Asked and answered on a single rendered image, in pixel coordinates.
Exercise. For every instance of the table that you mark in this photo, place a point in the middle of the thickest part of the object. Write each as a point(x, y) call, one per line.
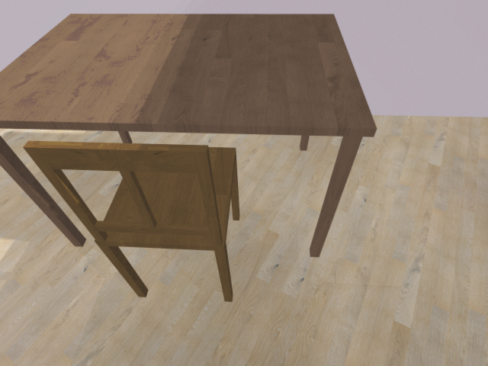
point(273, 74)

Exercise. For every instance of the chair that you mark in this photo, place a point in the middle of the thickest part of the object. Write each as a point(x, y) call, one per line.
point(171, 197)

